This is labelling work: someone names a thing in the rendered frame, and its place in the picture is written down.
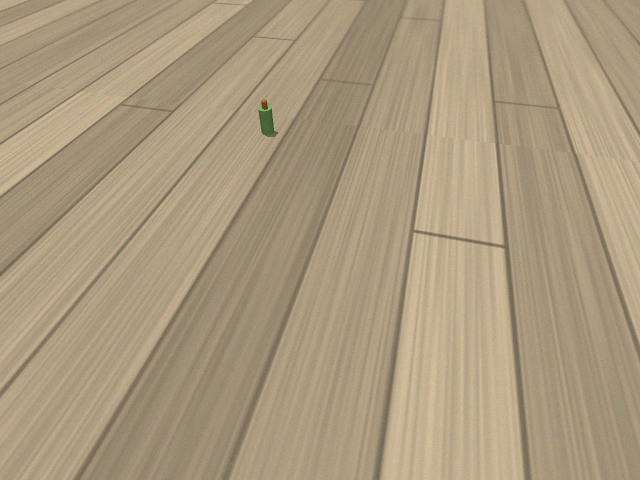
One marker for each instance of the bottle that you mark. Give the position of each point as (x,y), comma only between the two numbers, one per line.
(266,118)

